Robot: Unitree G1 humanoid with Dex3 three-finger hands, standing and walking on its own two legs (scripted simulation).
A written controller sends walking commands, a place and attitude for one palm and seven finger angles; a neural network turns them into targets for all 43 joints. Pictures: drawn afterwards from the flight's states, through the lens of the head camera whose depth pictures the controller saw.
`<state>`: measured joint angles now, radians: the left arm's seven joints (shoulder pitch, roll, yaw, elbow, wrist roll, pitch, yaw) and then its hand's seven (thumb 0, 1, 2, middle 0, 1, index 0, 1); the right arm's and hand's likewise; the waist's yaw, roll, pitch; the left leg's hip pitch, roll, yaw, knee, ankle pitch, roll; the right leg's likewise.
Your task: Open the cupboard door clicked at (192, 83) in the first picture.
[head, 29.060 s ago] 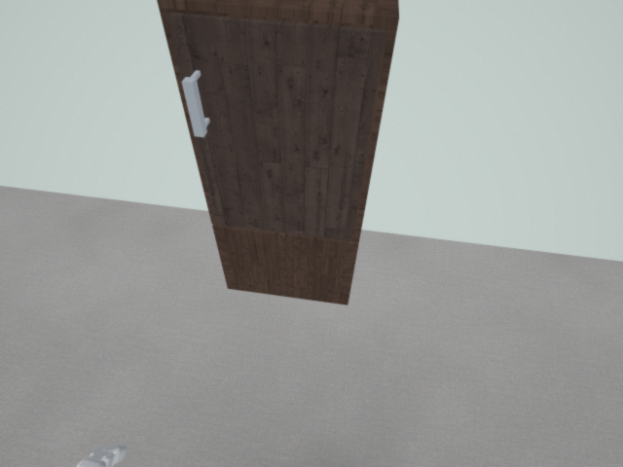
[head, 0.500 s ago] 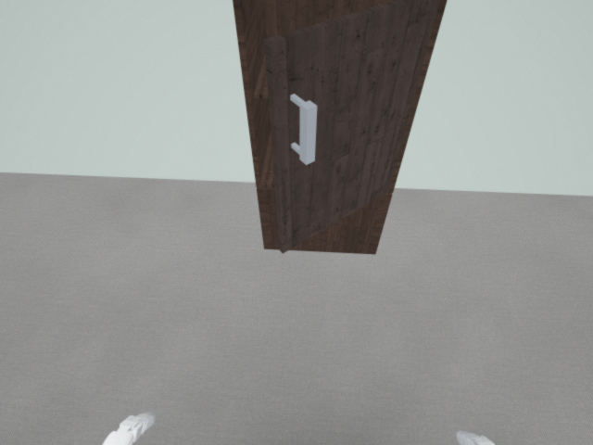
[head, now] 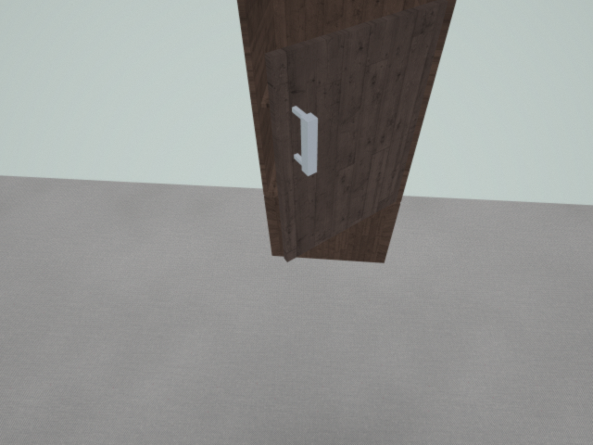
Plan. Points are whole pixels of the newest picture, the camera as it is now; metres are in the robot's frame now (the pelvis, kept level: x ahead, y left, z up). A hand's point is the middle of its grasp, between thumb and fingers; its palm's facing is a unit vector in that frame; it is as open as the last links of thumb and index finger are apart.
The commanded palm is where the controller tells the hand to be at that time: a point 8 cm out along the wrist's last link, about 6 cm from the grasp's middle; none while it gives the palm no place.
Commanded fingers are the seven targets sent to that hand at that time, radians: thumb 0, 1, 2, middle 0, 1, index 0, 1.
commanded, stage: let the arm hang, fingers relaxed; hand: left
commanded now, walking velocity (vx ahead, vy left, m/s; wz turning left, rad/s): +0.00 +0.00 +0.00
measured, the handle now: (303, 140) +0.65 +0.02 +0.04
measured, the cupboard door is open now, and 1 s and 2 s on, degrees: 39 39 39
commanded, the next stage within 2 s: look to check the result in 0.36 s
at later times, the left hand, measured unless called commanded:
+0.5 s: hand out of the picture +0.01 +0.15 -0.17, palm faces +0.04 -0.98 -0.19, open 7.3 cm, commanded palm none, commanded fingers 0.00 0.90 0.90 -0.20 -0.30 -0.20 -0.30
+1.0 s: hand out of the picture +0.03 +0.14 -0.17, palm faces +0.04 -0.98 -0.20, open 7.4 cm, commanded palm none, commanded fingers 0.00 0.90 0.90 -0.20 -0.30 -0.20 -0.30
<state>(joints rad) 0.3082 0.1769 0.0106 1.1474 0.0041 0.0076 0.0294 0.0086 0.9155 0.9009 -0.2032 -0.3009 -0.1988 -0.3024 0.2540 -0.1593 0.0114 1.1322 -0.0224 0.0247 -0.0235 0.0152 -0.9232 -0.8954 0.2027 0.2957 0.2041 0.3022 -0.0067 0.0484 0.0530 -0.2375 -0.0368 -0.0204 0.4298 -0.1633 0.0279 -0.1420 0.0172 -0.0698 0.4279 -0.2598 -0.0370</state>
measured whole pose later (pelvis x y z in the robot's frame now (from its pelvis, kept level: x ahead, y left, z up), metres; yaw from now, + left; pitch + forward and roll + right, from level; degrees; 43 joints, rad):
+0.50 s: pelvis +0.02 -0.02 +0.00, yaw +0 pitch -2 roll +0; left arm 0.29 0.13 0.01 1.14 0.00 -0.01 0.03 0.01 0.92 0.90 -0.20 -0.30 -0.20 -0.30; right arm 0.27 -0.14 0.01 1.16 -0.02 0.01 -0.03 0.01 -0.91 -0.90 0.20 0.30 0.20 0.30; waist -0.01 0.01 0.05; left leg -0.19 -0.02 -0.02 0.41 -0.19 0.01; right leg -0.09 0.03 -0.07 0.39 -0.28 -0.05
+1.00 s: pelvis +0.03 -0.02 +0.00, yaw +0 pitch -2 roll +1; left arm 0.28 0.13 0.02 1.14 0.00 -0.01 0.03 0.01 0.91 0.90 -0.20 -0.30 -0.20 -0.30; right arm 0.24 -0.15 0.01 1.15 -0.02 0.01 -0.04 0.01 -0.91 -0.90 0.20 0.30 0.20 0.30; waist -0.01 0.01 0.06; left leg -0.17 -0.01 -0.03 0.40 -0.20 0.00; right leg -0.07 0.04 -0.07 0.38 -0.28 -0.06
